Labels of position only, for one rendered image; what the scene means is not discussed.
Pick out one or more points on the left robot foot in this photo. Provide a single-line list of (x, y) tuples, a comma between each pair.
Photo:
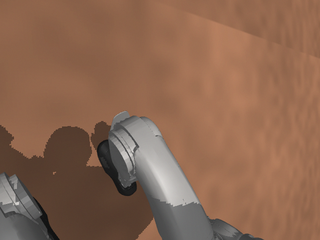
[(45, 220)]

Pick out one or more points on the right robot hand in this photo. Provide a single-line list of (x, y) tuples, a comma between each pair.
[(223, 230)]

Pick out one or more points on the right robot foot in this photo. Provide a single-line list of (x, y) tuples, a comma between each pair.
[(104, 156)]

